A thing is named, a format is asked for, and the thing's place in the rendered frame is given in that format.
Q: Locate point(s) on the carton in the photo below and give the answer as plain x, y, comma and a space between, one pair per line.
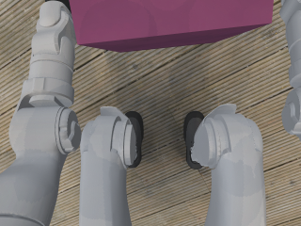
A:
137, 25

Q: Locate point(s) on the right robot foot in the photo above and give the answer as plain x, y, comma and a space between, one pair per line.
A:
191, 123

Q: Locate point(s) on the right robot upper arm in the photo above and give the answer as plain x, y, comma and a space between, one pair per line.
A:
291, 113

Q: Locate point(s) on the left robot upper arm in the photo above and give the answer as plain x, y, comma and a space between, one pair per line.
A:
42, 138

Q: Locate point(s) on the left robot foot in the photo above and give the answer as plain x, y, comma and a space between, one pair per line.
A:
137, 122

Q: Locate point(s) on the robot foot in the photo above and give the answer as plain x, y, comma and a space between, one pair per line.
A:
191, 123
137, 122

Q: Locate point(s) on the right robot forearm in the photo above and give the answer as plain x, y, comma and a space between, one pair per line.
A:
290, 13

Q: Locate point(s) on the left robot forearm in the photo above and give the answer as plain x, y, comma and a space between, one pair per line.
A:
52, 59

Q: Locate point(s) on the robot left hand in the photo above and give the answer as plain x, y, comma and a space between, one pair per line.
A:
65, 2

